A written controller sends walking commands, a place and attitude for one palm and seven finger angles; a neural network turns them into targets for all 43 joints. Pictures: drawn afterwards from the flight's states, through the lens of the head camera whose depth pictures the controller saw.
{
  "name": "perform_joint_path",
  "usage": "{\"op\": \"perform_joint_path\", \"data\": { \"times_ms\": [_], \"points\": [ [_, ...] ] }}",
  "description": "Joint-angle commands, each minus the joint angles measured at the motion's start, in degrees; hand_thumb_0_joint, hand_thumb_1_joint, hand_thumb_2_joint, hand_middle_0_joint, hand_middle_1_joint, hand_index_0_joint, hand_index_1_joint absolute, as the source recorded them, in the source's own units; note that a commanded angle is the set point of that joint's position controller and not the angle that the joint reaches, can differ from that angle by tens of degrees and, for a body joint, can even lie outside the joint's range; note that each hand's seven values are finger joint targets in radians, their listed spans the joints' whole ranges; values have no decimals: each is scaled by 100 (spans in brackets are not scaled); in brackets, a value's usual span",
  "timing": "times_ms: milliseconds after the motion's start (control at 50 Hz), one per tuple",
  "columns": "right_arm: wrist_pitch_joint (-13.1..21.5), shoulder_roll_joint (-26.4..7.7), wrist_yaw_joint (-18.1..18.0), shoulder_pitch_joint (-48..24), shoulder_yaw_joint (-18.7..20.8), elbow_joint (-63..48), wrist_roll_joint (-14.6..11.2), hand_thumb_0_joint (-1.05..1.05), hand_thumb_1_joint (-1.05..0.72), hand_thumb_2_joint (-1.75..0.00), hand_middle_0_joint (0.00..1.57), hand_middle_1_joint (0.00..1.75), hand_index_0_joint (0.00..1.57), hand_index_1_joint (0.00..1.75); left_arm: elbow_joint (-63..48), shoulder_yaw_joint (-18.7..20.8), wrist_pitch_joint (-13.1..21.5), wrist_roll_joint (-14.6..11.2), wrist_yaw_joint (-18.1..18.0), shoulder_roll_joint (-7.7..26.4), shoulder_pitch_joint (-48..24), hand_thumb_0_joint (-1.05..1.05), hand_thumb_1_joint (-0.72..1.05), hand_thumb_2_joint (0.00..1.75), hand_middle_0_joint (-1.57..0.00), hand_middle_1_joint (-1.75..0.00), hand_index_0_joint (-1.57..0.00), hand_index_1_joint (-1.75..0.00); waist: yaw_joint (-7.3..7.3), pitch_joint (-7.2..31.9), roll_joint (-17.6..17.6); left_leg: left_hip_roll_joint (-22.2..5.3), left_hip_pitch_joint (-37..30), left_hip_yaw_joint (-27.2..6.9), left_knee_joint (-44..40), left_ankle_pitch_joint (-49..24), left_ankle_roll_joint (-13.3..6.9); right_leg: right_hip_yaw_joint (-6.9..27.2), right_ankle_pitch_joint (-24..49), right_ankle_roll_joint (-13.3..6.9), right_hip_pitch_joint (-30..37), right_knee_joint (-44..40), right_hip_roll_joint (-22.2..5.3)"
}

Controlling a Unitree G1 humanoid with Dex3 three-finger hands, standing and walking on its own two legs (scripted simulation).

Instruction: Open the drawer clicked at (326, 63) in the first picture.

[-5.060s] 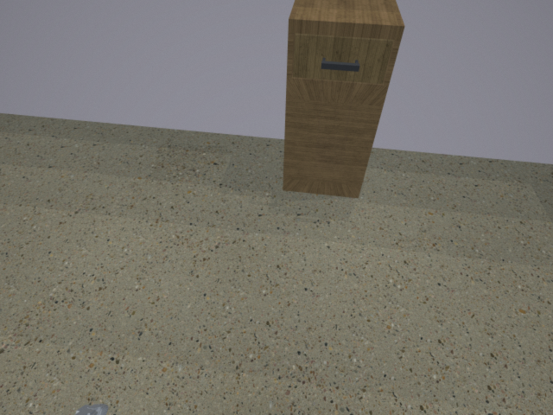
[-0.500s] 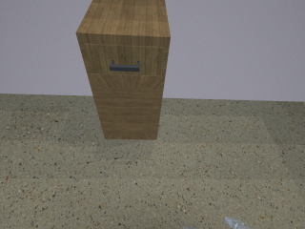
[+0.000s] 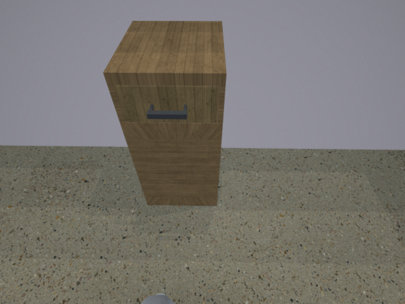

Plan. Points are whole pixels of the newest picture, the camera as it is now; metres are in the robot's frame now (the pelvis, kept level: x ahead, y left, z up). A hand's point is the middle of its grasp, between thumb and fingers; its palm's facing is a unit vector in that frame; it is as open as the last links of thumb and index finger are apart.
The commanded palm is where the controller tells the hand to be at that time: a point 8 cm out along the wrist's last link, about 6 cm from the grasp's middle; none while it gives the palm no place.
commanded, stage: take the last steps up to it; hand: left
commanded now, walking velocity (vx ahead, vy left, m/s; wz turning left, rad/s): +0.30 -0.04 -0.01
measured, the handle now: (167, 111) +0.73 +0.18 -0.07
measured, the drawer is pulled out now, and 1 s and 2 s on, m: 0.00 0.00 0.00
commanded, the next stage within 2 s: come to a stop and stand still in 0.40 s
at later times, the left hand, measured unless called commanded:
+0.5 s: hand (134, 254) +0.27 +0.20 -0.17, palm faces -0.04 -0.97 -0.23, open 7.4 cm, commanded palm none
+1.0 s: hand (129, 250) +0.29 +0.22 -0.19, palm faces +0.01 -0.98 -0.22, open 7.3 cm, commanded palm none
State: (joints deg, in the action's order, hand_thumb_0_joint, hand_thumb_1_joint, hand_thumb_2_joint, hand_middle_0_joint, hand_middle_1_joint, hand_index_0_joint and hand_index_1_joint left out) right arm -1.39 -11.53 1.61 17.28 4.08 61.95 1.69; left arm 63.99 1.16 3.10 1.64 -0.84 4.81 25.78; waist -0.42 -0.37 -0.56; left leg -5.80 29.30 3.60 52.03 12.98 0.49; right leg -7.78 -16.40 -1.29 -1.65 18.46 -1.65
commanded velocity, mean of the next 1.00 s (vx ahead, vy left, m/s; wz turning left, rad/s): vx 0.01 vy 0.00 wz -0.01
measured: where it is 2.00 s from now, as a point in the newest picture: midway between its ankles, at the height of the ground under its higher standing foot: outside the picture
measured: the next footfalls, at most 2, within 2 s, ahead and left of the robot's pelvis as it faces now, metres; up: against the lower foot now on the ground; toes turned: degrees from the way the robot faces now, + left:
left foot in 0.14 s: +0.15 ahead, +0.15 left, +0.00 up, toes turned +8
right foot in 0.54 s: +0.29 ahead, -0.11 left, +0.00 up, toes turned -12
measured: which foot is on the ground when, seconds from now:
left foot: up 0.00-0.12, down 0.14-0.54, up 0.56-0.90, down 0.92-1.00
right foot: down 0.00-0.14, up 0.16-0.52, down 0.54-0.92, up 0.94-1.00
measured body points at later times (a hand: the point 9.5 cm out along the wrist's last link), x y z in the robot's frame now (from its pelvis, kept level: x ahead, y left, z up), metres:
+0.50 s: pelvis +0.17 +0.01 -0.01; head +0.18 +0.00 +0.44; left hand +0.27 +0.25 -0.15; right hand +0.13 -0.20 -0.18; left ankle +0.12 +0.15 -0.75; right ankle +0.24 -0.11 -0.73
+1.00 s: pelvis +0.21 +0.03 -0.02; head +0.24 +0.05 +0.43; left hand +0.29 +0.27 -0.18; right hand +0.28 -0.21 -0.15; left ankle +0.24 +0.12 -0.75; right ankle +0.22 -0.10 -0.72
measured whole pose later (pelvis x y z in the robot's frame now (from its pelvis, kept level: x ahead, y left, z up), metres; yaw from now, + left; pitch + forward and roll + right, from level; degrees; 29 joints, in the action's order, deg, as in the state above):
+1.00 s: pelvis +0.21 +0.03 -0.02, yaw -4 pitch -1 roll +0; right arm -1.5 -9.3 -0.9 9.3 2.0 56.5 1.6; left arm 57.5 3.9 -3.7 1.1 -2.2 11.9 9.6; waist -0.9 -4.4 2.5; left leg -0.4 16.2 5.3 33.0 15.9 -2.6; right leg -2.9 -25.5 0.1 -22.5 46.5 -2.8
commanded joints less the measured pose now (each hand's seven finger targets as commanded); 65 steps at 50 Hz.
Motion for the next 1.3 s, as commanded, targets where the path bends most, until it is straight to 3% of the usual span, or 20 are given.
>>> {"op": "perform_joint_path", "data": {
  "times_ms": [0,80,100,120,140,200,280,420,480,520,540,600,840,860,900,920,980,1120,1200,1280],
  "points": [
    [311,82,6,-1054,-63,-677,-44,0,-90,-90,20,30,20,30,33,205,111,10,-55,982,437,0,90,90,-20,-30,-20,-30,-235,-760,837,18,243,260,-1020,243,-56,987,881,-720,-280,-740,-1446],
    [440,-32,-87,-78,-45,-315,-24,0,-90,-90,20,30,20,30,91,244,30,-40,-38,964,222,0,90,90,-20,-30,-20,-30,231,-437,590,396,-1812,635,-2231,-104,-196,581,1235,-482,-952,453,-1028],
    [486,-352,-159,708,23,-60,-4,0,-90,-90,20,30,20,30,66,213,24,-62,-19,795,246,0,90,90,-20,-30,-20,-30,537,4,-99,39,-2995,134,-2554,-22,-330,348,1345,-315,-1467,1700,-765],
    [514,-1032,-235,1389,181,82,51,0,-90,-90,20,30,20,30,-58,172,1,-103,22,467,414,0,90,90,-20,-30,-20,-30,658,569,-1513,-1488,-3983,-1932,-3067,218,-826,-83,-522,-12,-2679,3377,-144],
    [445,-1245,-280,1755,200,117,8,0,-90,-90,20,30,20,30,-308,164,20,-75,28,542,33,0,90,90,-20,-30,-20,-30,763,535,-1283,-2165,-3886,-2985,-3787,410,-1232,283,-1682,-37,-3265,4441,96],
    [470,-498,-319,598,55,-106,-6,0,-90,-90,20,30,20,30,-328,229,-58,-11,98,557,-619,0,90,90,-20,-30,-20,-30,442,-446,-672,-1781,-2296,-1884,-4138,766,-1136,716,-645,-27,-3567,5264,-567],
    [563,-303,-326,164,-50,-214,-18,0,-90,-90,20,30,20,30,-303,219,-220,-9,155,364,-353,0,90,90,-20,-30,-20,-30,11,-482,-560,-1215,-1553,-465,-4128,-572,-939,520,-176,147,-2711,3991,-649],
    [431,-534,-270,187,62,-183,10,0,-90,-90,20,30,20,30,-666,232,-225,-22,174,593,-1087,0,90,90,-20,-30,-20,-30,67,-611,-519,-1159,-1564,-158,-3758,-485,-861,94,299,209,-1963,2113,-359],
    [365,-466,-255,116,36,-160,6,0,-90,-90,20,30,20,30,-521,296,-143,-1,160,838,-558,0,90,90,-20,-30,-20,-30,-248,-393,-190,-731,-1396,153,-2690,-134,-499,-66,687,144,-826,1100,-150],
    [360,160,-226,519,-138,-208,-103,0,-90,-90,20,30,20,30,-365,386,-15,-3,27,1597,-5,0,90,90,-20,-30,-20,-30,-293,266,1747,323,-341,662,-349,1765,-28,2190,2803,-531,406,231,-1953],
    [260,-41,-292,444,-147,-240,-141,0,-90,-90,20,30,20,30,-415,343,-13,-89,-4,1652,-114,0,90,90,-20,-30,-20,-30,-306,571,1646,239,-823,31,120,2366,-25,2276,3851,-860,-69,22,-2163],
    [127,15,-354,243,-139,-103,-200,0,-90,-90,20,30,20,30,-660,269,-142,-38,-156,1374,-1177,0,90,90,-20,-30,-20,-30,-32,253,829,143,-954,-333,230,1970,27,1520,4911,-1108,-692,385,-1978],
    [-79,-54,-278,154,-26,-456,-108,0,-90,-90,20,30,20,30,-990,424,-449,-11,-195,1474,-1673,0,90,90,-20,-30,-20,-30,158,480,926,418,-1677,-35,-1899,258,135,936,2950,-650,-1118,699,-1484],
    [-37,-123,-271,282,-29,-424,-90,0,-90,-90,20,30,20,30,-996,409,-475,-48,-180,1400,-1671,0,90,90,-20,-30,-20,-30,239,459,774,299,-2116,-45,-2536,-340,83,846,2201,-430,-1423,932,-1289],
    [39,-835,-266,-45,40,-702,0,0,-90,-90,20,30,20,30,-1104,305,-527,-107,-123,918,-1371,0,90,90,-20,-30,-20,-30,77,221,-1429,-1373,-1801,-1786,-3546,-1924,-697,160,-764,167,-2096,2224,-181],
    [32,-876,-295,-332,31,-811,-6,0,-90,-90,20,30,20,30,-1109,290,-580,-62,-143,1001,-1482,0,90,90,-20,-30,-20,-30,109,50,-1419,-1561,-1162,-1953,-3879,-1593,-1012,567,-1646,169,-1963,3215,-23],
    [72,-649,-390,-837,-79,-859,-6,0,-90,-90,20,30,20,30,-818,329,-582,-41,-86,1046,-1242,0,90,90,-20,-30,-20,-30,-109,-71,-790,-1029,-1332,-1263,-3710,-1319,-1033,1010,-1068,173,-2223,4226,-23],
    [138,-605,-383,-328,-75,-468,-83,0,-90,-90,20,30,20,30,-627,105,-482,-66,-84,865,-1217,0,90,90,-20,-30,-20,-30,159,294,-555,-910,-2745,-1046,-3563,-2100,-1067,651,-1093,315,-1842,2138,-164],
    [161,-506,-341,-334,-118,-298,-152,0,-90,-90,20,30,20,30,-276,53,-398,-81,-139,905,-640,0,90,90,-20,-30,-20,-30,-25,273,-317,-538,-2229,-826,-3314,-1269,-620,654,332,241,-760,200,-229],
    [145,-223,-281,-283,-194,-164,-137,0,-90,-90,20,30,20,30,-190,16,-265,-83,-150,1071,-874,0,90,90,-20,-30,-20,-30,171,-120,856,6,-2217,-395,-3164,-596,-153,1216,873,-41,-1224,-7,-653]
  ]
}}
